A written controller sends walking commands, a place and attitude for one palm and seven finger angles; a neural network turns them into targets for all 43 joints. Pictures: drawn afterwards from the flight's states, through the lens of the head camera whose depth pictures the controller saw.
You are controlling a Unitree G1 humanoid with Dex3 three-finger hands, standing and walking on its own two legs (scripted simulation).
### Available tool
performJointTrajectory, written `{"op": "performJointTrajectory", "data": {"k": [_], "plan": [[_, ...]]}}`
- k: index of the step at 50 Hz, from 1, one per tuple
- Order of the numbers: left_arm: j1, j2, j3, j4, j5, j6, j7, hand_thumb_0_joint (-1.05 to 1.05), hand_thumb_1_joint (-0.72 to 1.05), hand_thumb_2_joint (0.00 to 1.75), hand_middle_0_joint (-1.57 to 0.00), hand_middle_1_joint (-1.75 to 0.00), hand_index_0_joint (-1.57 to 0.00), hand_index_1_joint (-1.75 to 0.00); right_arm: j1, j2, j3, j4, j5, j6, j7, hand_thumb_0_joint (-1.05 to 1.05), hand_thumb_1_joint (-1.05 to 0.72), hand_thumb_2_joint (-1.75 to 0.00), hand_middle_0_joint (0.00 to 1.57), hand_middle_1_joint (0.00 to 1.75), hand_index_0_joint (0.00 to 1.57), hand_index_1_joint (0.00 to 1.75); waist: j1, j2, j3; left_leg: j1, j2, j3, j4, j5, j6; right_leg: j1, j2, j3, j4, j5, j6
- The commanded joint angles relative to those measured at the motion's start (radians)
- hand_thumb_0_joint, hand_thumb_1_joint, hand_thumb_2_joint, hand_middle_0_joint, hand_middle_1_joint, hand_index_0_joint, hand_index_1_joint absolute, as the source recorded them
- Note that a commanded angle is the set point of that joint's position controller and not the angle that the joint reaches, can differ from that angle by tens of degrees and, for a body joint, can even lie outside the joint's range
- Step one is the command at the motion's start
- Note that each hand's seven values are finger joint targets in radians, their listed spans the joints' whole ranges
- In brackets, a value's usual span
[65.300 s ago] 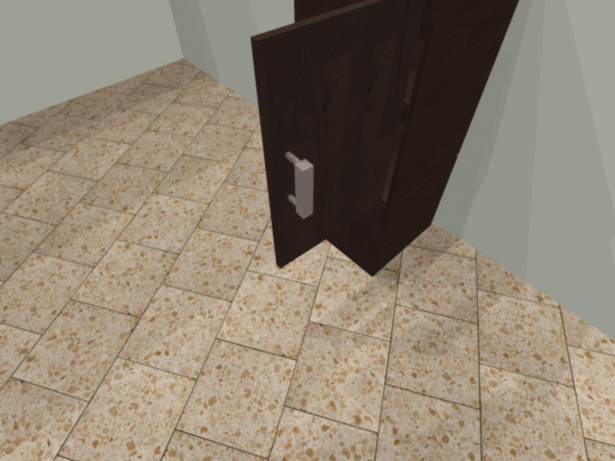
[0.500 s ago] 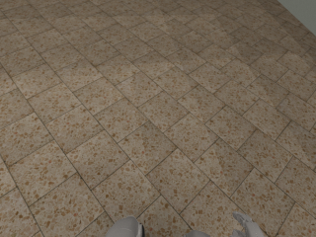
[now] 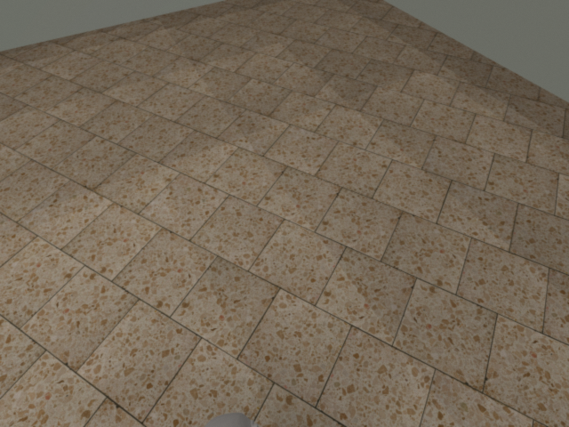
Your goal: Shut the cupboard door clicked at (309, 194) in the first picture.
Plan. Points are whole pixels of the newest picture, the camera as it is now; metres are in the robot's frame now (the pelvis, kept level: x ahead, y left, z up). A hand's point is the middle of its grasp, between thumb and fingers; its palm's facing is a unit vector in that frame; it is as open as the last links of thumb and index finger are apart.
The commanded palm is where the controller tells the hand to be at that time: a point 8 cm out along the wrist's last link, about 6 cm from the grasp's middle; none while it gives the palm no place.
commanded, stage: turn to face it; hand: left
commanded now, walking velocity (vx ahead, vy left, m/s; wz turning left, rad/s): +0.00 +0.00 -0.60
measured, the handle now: out of the picture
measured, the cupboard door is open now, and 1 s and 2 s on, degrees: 31 31 31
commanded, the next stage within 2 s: none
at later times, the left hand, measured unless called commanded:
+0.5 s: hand (152, 402) +0.17 +0.23 -0.15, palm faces -0.26 -0.94 -0.21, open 7.4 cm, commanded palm none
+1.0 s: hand (212, 409) +0.16 +0.13 -0.15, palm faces -0.54 -0.81 -0.23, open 7.4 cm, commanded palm none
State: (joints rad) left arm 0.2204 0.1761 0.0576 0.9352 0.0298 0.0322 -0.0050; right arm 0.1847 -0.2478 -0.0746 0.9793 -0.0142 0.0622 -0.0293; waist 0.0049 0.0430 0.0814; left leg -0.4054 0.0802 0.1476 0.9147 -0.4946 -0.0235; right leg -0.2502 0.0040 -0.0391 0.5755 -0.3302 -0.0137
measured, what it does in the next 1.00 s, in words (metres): steps on the spot, turning right: left foot, then right foot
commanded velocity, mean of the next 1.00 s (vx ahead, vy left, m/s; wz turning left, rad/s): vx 0.00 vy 0.00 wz -0.60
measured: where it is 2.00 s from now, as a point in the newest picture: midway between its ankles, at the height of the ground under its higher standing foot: outside the picture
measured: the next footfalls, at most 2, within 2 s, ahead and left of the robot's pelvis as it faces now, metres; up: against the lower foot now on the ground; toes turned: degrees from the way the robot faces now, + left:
left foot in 0.26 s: +0.09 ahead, +0.14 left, +0.00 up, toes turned -7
right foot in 0.72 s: -0.03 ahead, -0.09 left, +0.00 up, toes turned -30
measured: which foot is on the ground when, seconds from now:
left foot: up 0.00-0.24, down 0.26-0.72, up 0.74-1.00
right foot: down 0.00-0.28, up 0.30-0.70, down 0.72-1.00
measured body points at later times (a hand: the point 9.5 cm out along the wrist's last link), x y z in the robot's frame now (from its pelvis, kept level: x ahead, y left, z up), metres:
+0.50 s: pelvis +0.01 +0.05 +0.01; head +0.06 +0.07 +0.46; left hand +0.18 +0.28 -0.14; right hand +0.00 -0.20 -0.12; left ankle +0.05 +0.15 -0.73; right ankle -0.06 -0.08 -0.65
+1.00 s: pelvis -0.01 +0.02 +0.01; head +0.03 -0.02 +0.46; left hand +0.19 +0.18 -0.13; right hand -0.09 -0.25 -0.13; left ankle +0.07 +0.15 -0.67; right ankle -0.07 -0.07 -0.73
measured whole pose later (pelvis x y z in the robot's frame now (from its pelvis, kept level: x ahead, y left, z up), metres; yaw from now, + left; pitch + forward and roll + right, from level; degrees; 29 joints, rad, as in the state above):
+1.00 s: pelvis -0.01 +0.02 +0.01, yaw -34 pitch +1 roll +1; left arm 0.19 0.20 0.05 0.90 0.02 0.04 -0.01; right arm 0.16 -0.26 -0.07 0.90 -0.02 0.06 -0.02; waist 0.00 0.01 0.09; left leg -0.48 0.07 0.01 1.00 -0.38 -0.10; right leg -0.24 0.04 0.06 0.47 -0.24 -0.03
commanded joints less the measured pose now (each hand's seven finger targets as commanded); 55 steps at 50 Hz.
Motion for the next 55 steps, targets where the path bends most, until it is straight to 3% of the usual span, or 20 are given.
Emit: {"op": "performJointTrajectory", "data": {"k": [1, 8, 11, 12, 13, 14, 15, 17, 20, 29, 32, 34, 35, 36, 37, 39, 42, 51, 53, 55], "plan": [[0.031, 0.201, 0.054, -0.067, -0.006, -0.01, 0.034, 0.0, 0.9, 0.9, -0.2, -0.3, -0.2, -0.3, -0.044, -0.059, -0.005, -0.107, 0.0, -0.031, 0.003, 0.0, -0.9, -0.9, 0.2, 0.3, 0.2, 0.3, 0.013, -0.198, -0.103, -0.223, 0.009, -0.155, 0.227, 0.054, -0.039, 0.209, -0.269, 0.301, -0.206, 0.605, -0.187], [0.012, 0.24, 0.066, -0.081, 0.002, -0.003, 0.018, 0.0, 0.9, 0.9, -0.2, -0.3, -0.2, -0.3, -0.033, -0.046, 0.002, -0.128, 0.006, -0.041, -0.001, 0.0, -0.9, -0.9, 0.2, 0.3, 0.2, 0.3, 0.018, -0.182, -0.088, -0.037, -0.043, -0.119, -0.114, 0.057, -0.052, 0.096, -0.223, 0.339, -0.181, 0.494, -0.181], [-0.046, 0.236, 0.069, -0.092, -0.005, 0.007, 0.014, 0.0, 0.9, 0.9, -0.2, -0.3, -0.2, -0.3, 0.074, -0.054, 0.002, -0.105, 0.011, -0.055, -0.01, 0.0, -0.9, -0.9, 0.2, 0.3, 0.2, 0.3, -0.033, -0.206, -0.114, 0.161, -0.065, -0.115, -0.388, 0.213, -0.044, 0.001, -0.17, 0.348, -0.095, 0.447, -0.117], [-0.063, 0.211, 0.061, -0.102, -0.015, 0.012, 0.011, 0.0, 0.9, 0.9, -0.2, -0.3, -0.2, -0.3, 0.119, -0.088, 0.0, -0.089, 0.009, -0.065, -0.012, 0.0, -0.9, -0.9, 0.2, 0.3, 0.2, 0.3, -0.052, -0.141, -0.132, 0.294, -0.032, -0.127, -0.515, 0.307, -0.039, -0.08, -0.111, 0.296, -0.035, 0.36, -0.066], [-0.035, 0.147, 0.049, -0.121, -0.025, 0.018, 0.005, 0.0, 0.9, 0.9, -0.2, -0.3, -0.2, -0.3, 0.136, -0.178, -0.014, -0.089, -0.003, -0.076, -0.016, 0.0, -0.9, -0.9, 0.2, 0.3, 0.2, 0.3, -0.048, 0.125, -0.158, 0.408, 0.182, -0.354, -0.615, 0.37, 0.027, -0.24, 0.02, 0.194, 0.118, 0.049, -0.004], [-0.051, 0.135, 0.043, -0.14, -0.022, 0.019, 0.0, 0.0, 0.9, 0.9, -0.2, -0.3, -0.2, -0.3, 0.162, -0.24, -0.025, -0.101, -0.01, -0.071, -0.02, 0.0, -0.9, -0.9, 0.2, 0.3, 0.2, 0.3, -0.058, 0.281, -0.147, 0.367, 0.38, -0.516, -0.637, 0.504, 0.139, -0.294, 0.058, 0.069, 0.349, -0.31, 0.038], [-0.071, 0.162, 0.044, -0.147, -0.014, 0.021, 0.0, 0.0, 0.9, 0.9, -0.2, -0.3, -0.2, -0.3, 0.147, -0.229, -0.019, -0.115, -0.014, -0.064, -0.017, 0.0, -0.9, -0.9, 0.2, 0.3, 0.2, 0.3, -0.057, 0.156, -0.124, 0.278, 0.402, -0.499, -0.616, 0.496, 0.188, -0.258, 0.006, 0.113, 0.475, -0.303, 0.035], [-0.067, 0.171, 0.059, -0.118, -0.004, 0.03, -0.015, 0.0, 0.9, 0.9, -0.2, -0.3, -0.2, -0.3, 0.042, -0.171, 0.0, -0.14, -0.017, -0.069, -0.02, 0.0, -0.9, -0.9, 0.2, 0.3, 0.2, 0.3, -0.01, 0.138, -0.06, 0.202, 0.319, -0.377, -0.64, 0.478, 0.172, -0.28, -0.017, 0.099, 0.593, -0.202, 0.055], [-0.058, 0.148, 0.052, -0.113, -0.007, 0.036, -0.034, 0.0, 0.9, 0.9, -0.2, -0.3, -0.2, -0.3, 0.007, -0.152, 0.007, -0.151, -0.014, -0.065, -0.022, 0.0, -0.9, -0.9, 0.2, 0.3, 0.2, 0.3, 0.005, 0.127, -0.069, 0.259, 0.251, -0.204, -0.6, 0.55, 0.15, -0.283, -0.033, 0.044, 0.565, -0.126, 0.072], [-0.146, 0.118, 0.034, -0.151, -0.008, 0.031, -0.037, 0.0, 0.9, 0.9, -0.2, -0.3, -0.2, -0.3, 0.097, -0.173, -0.02, -0.106, -0.014, -0.063, -0.005, 0.0, -0.9, -0.9, 0.2, 0.3, 0.2, 0.3, -0.049, 0.153, -0.136, 0.355, 0.298, -0.087, -0.541, 0.64, 0.161, -0.189, -0.041, -0.027, 0.257, -0.116, 0.065], [-0.104, 0.125, 0.033, -0.143, -0.01, 0.022, -0.032, 0.0, 0.9, 0.9, -0.2, -0.3, -0.2, -0.3, 0.07, -0.186, -0.029, -0.108, -0.012, -0.059, 0.001, 0.0, -0.9, -0.9, 0.2, 0.3, 0.2, 0.3, -0.026, 0.165, -0.159, 0.329, 0.307, -0.05, -0.467, 0.647, 0.132, -0.075, -0.026, -0.045, 0.082, -0.059, 0.04], [-0.004, 0.168, 0.045, -0.109, -0.007, 0.009, -0.028, 0.0, 0.9, 0.9, -0.2, -0.3, -0.2, -0.3, 0.046, -0.182, -0.031, -0.113, -0.002, -0.055, 0.007, 0.0, -0.9, -0.9, 0.2, 0.3, 0.2, 0.3, 0.031, 0.051, -0.184, 0.205, 0.243, 0.017, -0.306, 0.509, 0.052, 0.139, -0.031, -0.032, -0.161, 0.168, 0.016], [0.056, 0.273, 0.058, -0.094, 0.004, -0.006, -0.016, 0.0, 0.9, 0.9, -0.2, -0.3, -0.2, -0.3, 0.044, -0.111, -0.019, -0.137, 0.007, -0.05, 0.016, 0.0, -0.9, -0.9, 0.2, 0.3, 0.2, 0.3, 0.062, -0.232, -0.19, 0.001, 0.135, 0.077, -0.111, 0.186, -0.016, 0.284, -0.227, 0.214, -0.268, 0.349, -0.049], [0.089, 0.341, 0.074, -0.078, -0.002, -0.007, -0.002, 0.0, 0.9, 0.9, -0.2, -0.3, -0.2, -0.3, -0.034, -0.074, -0.003, -0.185, -0.001, -0.043, 0.014, 0.0, -0.9, -0.9, 0.2, 0.3, 0.2, 0.3, 0.086, -0.392, -0.131, -0.204, 0.011, 0.027, 0.102, -0.165, -0.05, 0.267, -0.382, 0.44, -0.241, 0.695, -0.152], [0.099, 0.335, 0.07, -0.079, -0.009, -0.005, 0.008, 0.0, 0.9, 0.9, -0.2, -0.3, -0.2, -0.3, -0.039, -0.098, -0.001, -0.183, 0.001, -0.029, 0.006, 0.0, -0.9, -0.9, 0.2, 0.3, 0.2, 0.3, 0.08, -0.301, -0.128, -0.22, 0.027, -0.101, 0.225, -0.123, -0.042, 0.21, -0.404, 0.415, -0.244, 0.641, -0.207], [-0.018, 0.274, 0.064, -0.107, -0.008, -0.004, 0.018, 0.0, 0.9, 0.9, -0.2, -0.3, -0.2, -0.3, -0.042, -0.098, -0.007, -0.16, 0.0, -0.024, 0.003, 0.0, -0.9, -0.9, 0.2, 0.3, 0.2, 0.3, 0.03, -0.311, -0.063, -0.264, 0.043, -0.153, 0.28, -0.002, -0.046, 0.149, -0.307, 0.38, -0.268, 0.447, -0.186], [-0.078, 0.231, 0.049, -0.134, -0.011, -0.01, 0.014, 0.0, 0.9, 0.9, -0.2, -0.3, -0.2, -0.3, -0.001, -0.095, -0.01, -0.132, -0.006, -0.02, 0.017, 0.0, -0.9, -0.9, 0.2, 0.3, 0.2, 0.3, -0.012, -0.199, -0.087, -0.165, 0.027, -0.14, 0.237, 0.139, -0.066, 0.083, -0.211, 0.258, -0.249, 0.388, -0.138], [0.015, 0.253, 0.065, -0.104, -0.001, -0.01, 0.012, 0.0, 0.9, 0.9, -0.2, -0.3, -0.2, -0.3, -0.06, -0.08, 0.001, -0.172, 0.005, -0.041, 0.001, 0.0, -0.9, -0.9, 0.2, 0.3, 0.2, 0.3, 0.03, -0.193, -0.138, -0.101, -0.031, -0.148, -0.078, 0.054, -0.065, 0.173, -0.223, 0.41, -0.186, 0.496, -0.197], [-0.008, 0.256, 0.068, -0.108, -0.001, -0.004, 0.013, 0.0, 0.9, 0.9, -0.2, -0.3, -0.2, -0.3, -0.034, -0.079, 0.002, -0.168, 0.012, -0.047, -0.005, 0.0, -0.9, -0.9, 0.2, 0.3, 0.2, 0.3, 0.012, -0.199, -0.139, -0.005, -0.049, -0.148, -0.198, 0.066, -0.054, 0.113, -0.213, 0.439, -0.153, 0.544, -0.183], [-0.064, 0.239, 0.067, -0.111, -0.007, 0.002, 0.014, 0.0, 0.9, 0.9, -0.2, -0.3, -0.2, -0.3, 0.064, -0.08, 0.001, -0.14, 0.017, -0.055, -0.009, 0.0, -0.9, -0.9, 0.2, 0.3, 0.2, 0.3, -0.041, -0.194, -0.16, 0.179, -0.055, -0.148, -0.435, 0.233, -0.047, 0.018, -0.161, 0.415, -0.078, 0.475, -0.115]]}}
